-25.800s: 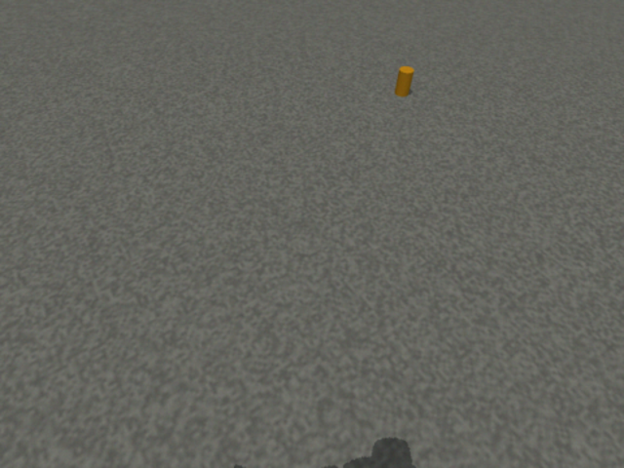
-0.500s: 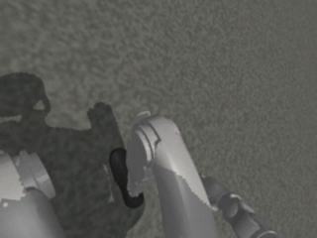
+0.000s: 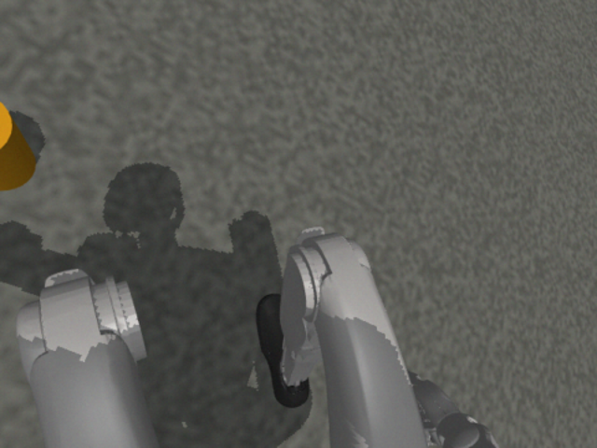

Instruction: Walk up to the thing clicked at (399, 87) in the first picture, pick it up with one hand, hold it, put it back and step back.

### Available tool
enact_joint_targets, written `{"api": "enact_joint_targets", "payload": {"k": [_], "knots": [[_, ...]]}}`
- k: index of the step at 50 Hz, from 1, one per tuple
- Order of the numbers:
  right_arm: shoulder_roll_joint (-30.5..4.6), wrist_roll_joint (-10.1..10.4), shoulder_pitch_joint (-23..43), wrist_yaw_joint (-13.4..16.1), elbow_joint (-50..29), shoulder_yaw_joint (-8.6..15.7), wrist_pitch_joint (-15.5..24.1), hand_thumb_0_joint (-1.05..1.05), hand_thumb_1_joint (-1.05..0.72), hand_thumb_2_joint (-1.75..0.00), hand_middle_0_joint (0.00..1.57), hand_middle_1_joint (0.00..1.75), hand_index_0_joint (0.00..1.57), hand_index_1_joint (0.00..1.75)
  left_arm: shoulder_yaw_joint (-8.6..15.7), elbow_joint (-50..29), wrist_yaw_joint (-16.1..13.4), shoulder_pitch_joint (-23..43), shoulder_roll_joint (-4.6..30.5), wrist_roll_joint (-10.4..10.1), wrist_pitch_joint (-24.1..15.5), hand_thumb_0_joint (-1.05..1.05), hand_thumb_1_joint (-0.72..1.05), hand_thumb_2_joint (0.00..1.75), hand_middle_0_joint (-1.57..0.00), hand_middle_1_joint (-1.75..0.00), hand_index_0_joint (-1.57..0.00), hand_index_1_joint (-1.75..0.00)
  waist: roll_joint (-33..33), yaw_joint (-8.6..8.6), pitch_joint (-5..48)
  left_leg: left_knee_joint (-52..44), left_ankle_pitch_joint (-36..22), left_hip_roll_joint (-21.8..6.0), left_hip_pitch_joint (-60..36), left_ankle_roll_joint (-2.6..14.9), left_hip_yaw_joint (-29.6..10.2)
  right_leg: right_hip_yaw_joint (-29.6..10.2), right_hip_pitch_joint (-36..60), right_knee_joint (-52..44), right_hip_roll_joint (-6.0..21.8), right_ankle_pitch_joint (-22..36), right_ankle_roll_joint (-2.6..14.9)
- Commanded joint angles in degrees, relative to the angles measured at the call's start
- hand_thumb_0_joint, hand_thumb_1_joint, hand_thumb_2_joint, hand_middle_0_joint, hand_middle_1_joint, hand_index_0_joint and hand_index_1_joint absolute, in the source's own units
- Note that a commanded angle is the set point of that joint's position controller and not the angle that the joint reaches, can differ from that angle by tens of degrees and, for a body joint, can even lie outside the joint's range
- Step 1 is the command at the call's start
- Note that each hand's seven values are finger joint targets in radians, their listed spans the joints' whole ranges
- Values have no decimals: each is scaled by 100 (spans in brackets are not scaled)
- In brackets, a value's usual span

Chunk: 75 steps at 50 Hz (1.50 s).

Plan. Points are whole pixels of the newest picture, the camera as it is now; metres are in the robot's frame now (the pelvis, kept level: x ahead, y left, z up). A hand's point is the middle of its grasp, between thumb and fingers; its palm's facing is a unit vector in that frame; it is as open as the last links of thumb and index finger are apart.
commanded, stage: home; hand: left
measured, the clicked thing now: out of the picture +0.49 +0.30 -0.25
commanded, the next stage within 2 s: none
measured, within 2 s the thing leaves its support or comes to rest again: neither
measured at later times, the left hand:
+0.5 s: hand out of the picture +0.31 +0.36 +0.08, palm faces +0.30 -0.81 -0.51, open 17.4 cm
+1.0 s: hand out of the picture +0.25 +0.24 +0.27, palm faces +0.32 -0.88 -0.36, open 17.5 cm
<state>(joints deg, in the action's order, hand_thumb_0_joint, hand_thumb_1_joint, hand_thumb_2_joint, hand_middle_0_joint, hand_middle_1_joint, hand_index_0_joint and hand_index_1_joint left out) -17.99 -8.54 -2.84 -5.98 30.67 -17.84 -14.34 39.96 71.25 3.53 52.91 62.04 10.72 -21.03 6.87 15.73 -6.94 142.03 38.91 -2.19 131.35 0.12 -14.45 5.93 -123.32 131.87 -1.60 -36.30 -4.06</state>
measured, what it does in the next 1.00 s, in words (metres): rises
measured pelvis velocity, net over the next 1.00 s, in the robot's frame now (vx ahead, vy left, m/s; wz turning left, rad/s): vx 0.08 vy -0.02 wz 0.22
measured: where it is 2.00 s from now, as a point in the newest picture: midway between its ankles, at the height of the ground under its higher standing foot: (213, 400)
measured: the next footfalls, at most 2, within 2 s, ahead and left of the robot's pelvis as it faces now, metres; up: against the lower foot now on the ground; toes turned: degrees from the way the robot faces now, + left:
none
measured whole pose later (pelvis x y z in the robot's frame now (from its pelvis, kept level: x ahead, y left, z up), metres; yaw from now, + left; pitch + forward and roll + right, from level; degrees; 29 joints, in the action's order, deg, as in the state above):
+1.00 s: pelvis +0.08 -0.02 +0.35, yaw +12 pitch +17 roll -2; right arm -13.0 2.7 -14.0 8.2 29.8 -0.8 -0.8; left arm 4.3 14.0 -10.0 -12.5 14.7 -0.7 11.2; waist -1.4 2.8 8.4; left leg 68.1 30.1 -4.2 55.1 -2.4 -2.7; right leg 2.9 -52.7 65.9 1.6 -29.9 -1.0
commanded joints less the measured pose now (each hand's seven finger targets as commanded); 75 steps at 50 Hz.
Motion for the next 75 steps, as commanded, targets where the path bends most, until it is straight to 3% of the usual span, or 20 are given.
{"api": "enact_joint_targets", "payload": {"k": [1, 8, 16, 18, 20, 24, 26, 29, 32, 34, 37, 38, 41, 43, 46, 48, 55, 66, 67, 75], "knots": [[-1715, 94, -1002, 110, -55, 1018, -61, 0, -90, -90, 20, 30, 20, 30, 25, -1817, -282, 882, 1785, -37, 146, 0, -56, 5, -5, -5, -5, -5, -3775, -317, 4476, -2169, -1411, -167, -3956, -146, 703, 544, 1369, -1024, -146, 1046, 546], [-1479, 521, -1155, 133, 8, 1756, 84, 0, -90, -90, 20, 30, 20, 30, -838, -2995, -258, -505, 40, -256, 848, 0, -54, 6, -5, -5, -5, -5, -2859, -802, 4624, -2991, -505, -81, -3882, -33, 787, 301, 1186, -1650, -45, 509, 604], [-1113, 931, -924, 388, -375, 2136, 265, 0, -90, -90, 20, 30, 20, 30, -1184, -4943, -484, -2091, -731, -500, 1445, 0, -54, 6, -5, -5, -5, -5, -2010, -1159, 5094, -4308, 124, -38, -4602, 98, 734, -27, 2447, -2901, 18, 130, 550], [-1026, 990, -916, 502, -448, 2156, 346, 0, -90, -90, 20, 30, 20, 30, -1092, -5628, -623, -2158, -605, -554, 1535, 0, -53, 7, -5, -6, -5, -6, -2018, -1265, 5281, -4628, 125, -49, -4975, 99, 768, -104, 2841, -3226, 37, 112, 554], [-918, 1023, -784, 607, -518, 2130, 441, 0, -90, -90, 20, 30, 20, 30, -1360, -5418, -703, -2907, -1187, -624, 1681, 0, -54, 6, -5, -5, -5, -5, -1868, -1245, 4914, -4963, 185, -56, -5200, 100, 725, -147, 3029, -3529, 56, 70, 549], [-726, 1026, -786, 819, -540, 2149, 652, 0, -90, -90, 20, 30, 20, 30, -1461, -5904, -908, -3129, -1397, -697, 1792, 0, -51, 8, -6, -6, -6, -6, -1816, -1267, 4927, -5320, -238, -9, -5717, 98, 986, -294, 3892, -4276, 100, 243, 556], [-642, 1026, -703, 893, -546, 2131, 801, 0, -90, -90, 20, 30, 20, 30, -1853, -5433, -940, -3582, -2059, -745, 1920, 0, -56, 5, -5, -5, -5, -5, -1635, -1161, 4472, -5542, -341, -12, -5844, 99, 1044, -294, 4080, -4588, 112, 303, 549], [-564, 1056, -787, 1007, -575, 2143, 953, 0, -90, -90, 20, 30, 20, 30, -1903, -5651, -1048, -3805, -2154, -814, 1992, 0, -56, 5, -5, -5, -5, -5, -1491, -1224, 4483, -5825, -883, 39, -6293, 108, 1206, -367, 4901, -5126, 145, 715, 535], [-473, 1048, -821, 1074, -572, 2110, 1106, 0, -90, -90, 20, 30, 20, 30, -2289, -5287, -1082, -4422, -2816, -879, 2151, 0, -61, 2, -4, -4, -4, -4, -1314, -1222, 4203, -6218, -1452, 16, -6771, 77, 1198, -339, 5410, -5469, 161, 1215, 529], [-455, 1055, -916, 1131, -579, 2124, 1180, 0, -90, -90, 20, 30, 20, 30, -2196, -5635, -1152, -4384, -2625, -901, 2216, 0, -58, 3, -5, -5, -5, -5, -1218, -1298, 4285, -6436, -1816, 26, -7064, 82, 1244, -378, 6000, -5768, 175, 1592, 506], [-328, 1062, -983, 1203, -629, 2069, 1288, 0, -90, -90, 20, 30, 20, 30, -2405, -5831, -1247, -4895, -2933, -973, 2383, 0, -59, 3, -5, -4, -5, -4, -1052, -1327, 4196, -6852, -2033, 63, -7443, 90, 1314, -430, 6847, -6278, 197, 1906, 457], [-300, 1058, -947, 1227, -629, 2067, 1344, 0, -90, -90, 20, 30, 20, 30, -2690, -5463, -1248, -5383, -3357, -981, 2485, 0, -60, 3, -5, -4, -5, -4, -954, -1266, 3937, -6993, -2113, 54, -7578, 83, 1319, -434, 6927, -6415, 188, 1999, 457], [-297, 1087, -988, 1330, -689, 2061, 1444, 0, -90, -90, 20, 30, 20, 30, -2630, -5965, -1373, -5381, -3259, -1022, 2609, 0, -58, 4, -5, -5, -5, -5, -1106, -1396, 3725, -7476, -2168, 52, -8068, 45, 1361, -431, 7339, -6838, 199, 1962, 469], [-238, 1077, -1018, 1383, -777, 2035, 1518, 0, -90, -90, 20, 30, 20, 30, -2936, -6095, -1390, -5776, -3630, -1050, 2750, 0, -59, 3, -5, -5, -5, -5, -1013, -1301, 3594, -7702, -2387, 52, -8303, 46, 1370, -423, 7766, -7101, 195, 2235, 448], [-191, 1082, -1105, 1500, -794, 2020, 1601, 0, -90, -90, 20, 30, 20, 30, -2969, -6771, -1483, -6016, -3540, -1060, 2926, 0, -57, 4, -5, -5, -5, -5, -1130, -1401, 3401, -8128, -2521, 90, -8804, 35, 1446, -458, 8300, -7552, 211, 2412, 417], [-142, 1075, -1045, 1566, -913, 2005, 1673, 0, -90, -90, 20, 30, 20, 30, -3318, -6795, -1477, -6603, -4017, -1099, 3104, 0, -58, 4, -5, -5, -5, -5, -1046, -1318, 3071, -8398, -2451, 101, -9014, 37, 1463, -415, 8462, -7839, 189, 2388, 395], [-57, 1025, -924, 1733, -1118, 1930, 1882, 0, -90, -90, 20, 30, 20, 30, -3687, -7880, -1515, -7417, -4328, -1141, 3420, 0, -53, 7, -5, -6, -5, -6, -1004, -1370, 2242, -9237, -2084, 97, -9517, 17, 1431, -178, 8829, -8452, 84, 1894, 416], [-46, 923, -907, 1725, -1185, 1941, 2215, 0, -90, -90, 20, 30, 20, 30, -3834, -8181, -1305, -7752, -4556, -1103, 3426, 0, -57, 4, -5, -5, -5, -5, -722, -1321, 1693, -9537, -2136, 99, -9788, 0, 1455, -170, 8953, -8714, 72, 1866, 391], [-34, 906, -947, 1733, -1152, 1944, 2227, 0, -90, -90, 20, 30, 20, 30, -3657, -8581, -1324, -7502, -4361, -1107, 3368, 0, -55, 5, -5, -5, -5, -5, -927, -1385, 1838, -9553, -2191, 107, -9886, -19, 1446, -182, 9034, -8697, 86, 1905, 400], [-18, 891, -858, 1711, -1155, 1924, 2363, 0, -90, -90, 20, 30, 20, 30, -3737, -8677, -1295, -7597, -4426, -1087, 3349, 0, -56, 5, -5, -5, -5, -5, -1012, -1477, 2070, -9581, -2331, 146, -10074, -45, 1463, -172, 9267, -8755, 92, 2019, 398]]}}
